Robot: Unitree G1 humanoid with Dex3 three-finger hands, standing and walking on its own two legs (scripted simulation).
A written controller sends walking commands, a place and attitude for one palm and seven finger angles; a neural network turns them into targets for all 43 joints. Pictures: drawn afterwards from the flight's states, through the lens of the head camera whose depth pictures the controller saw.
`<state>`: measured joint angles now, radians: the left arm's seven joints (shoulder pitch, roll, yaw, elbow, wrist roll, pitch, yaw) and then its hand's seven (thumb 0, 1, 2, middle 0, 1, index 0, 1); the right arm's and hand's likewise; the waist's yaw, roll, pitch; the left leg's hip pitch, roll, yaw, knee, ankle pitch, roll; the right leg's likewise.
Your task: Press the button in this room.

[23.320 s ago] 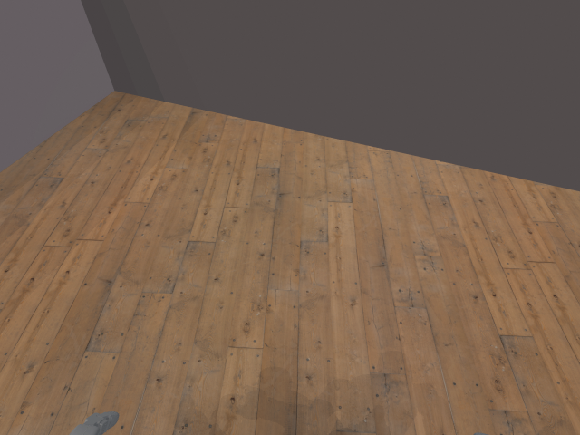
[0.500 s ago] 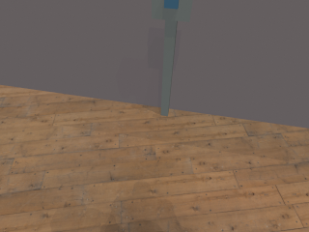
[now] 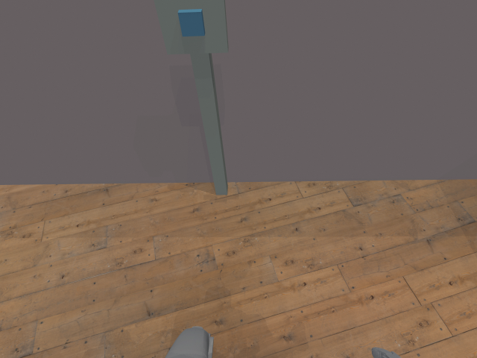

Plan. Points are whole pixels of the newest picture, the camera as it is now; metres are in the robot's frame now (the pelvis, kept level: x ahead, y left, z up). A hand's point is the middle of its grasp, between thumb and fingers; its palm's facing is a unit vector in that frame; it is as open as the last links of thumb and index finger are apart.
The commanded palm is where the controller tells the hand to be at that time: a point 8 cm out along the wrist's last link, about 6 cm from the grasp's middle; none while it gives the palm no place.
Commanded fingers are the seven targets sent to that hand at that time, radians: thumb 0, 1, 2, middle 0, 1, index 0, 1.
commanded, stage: take the last steps up to it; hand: left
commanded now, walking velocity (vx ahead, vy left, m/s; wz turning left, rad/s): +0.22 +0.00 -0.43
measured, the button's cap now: (192, 22) +0.90 +0.23 +0.12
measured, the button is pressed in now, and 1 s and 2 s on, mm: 0 0 0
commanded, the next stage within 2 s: come to a stop and stand still in 0.96 s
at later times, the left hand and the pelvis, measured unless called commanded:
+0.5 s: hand (128, 302) +0.23 +0.28 -0.18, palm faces -0.03 -0.99 -0.16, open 7.4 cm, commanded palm none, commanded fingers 0.00 0.90 0.90 -0.20 -0.30 -0.20 -0.30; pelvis +0.17 +0.10 +0.00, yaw -4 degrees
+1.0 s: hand (200, 210) +0.48 +0.17 -0.19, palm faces -0.10 -0.99 -0.12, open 7.4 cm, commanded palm none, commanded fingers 0.00 0.90 0.90 -0.20 -0.30 -0.20 -0.30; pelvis +0.35 +0.03 -0.03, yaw -1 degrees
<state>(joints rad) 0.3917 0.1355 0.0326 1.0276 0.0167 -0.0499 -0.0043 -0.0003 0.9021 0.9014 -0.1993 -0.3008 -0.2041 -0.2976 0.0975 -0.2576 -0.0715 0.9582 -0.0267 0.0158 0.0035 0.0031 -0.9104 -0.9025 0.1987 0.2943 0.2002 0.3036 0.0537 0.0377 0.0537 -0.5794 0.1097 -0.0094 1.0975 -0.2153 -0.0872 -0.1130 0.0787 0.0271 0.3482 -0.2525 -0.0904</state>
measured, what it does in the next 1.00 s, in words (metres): walks ahead: left foot, then right foot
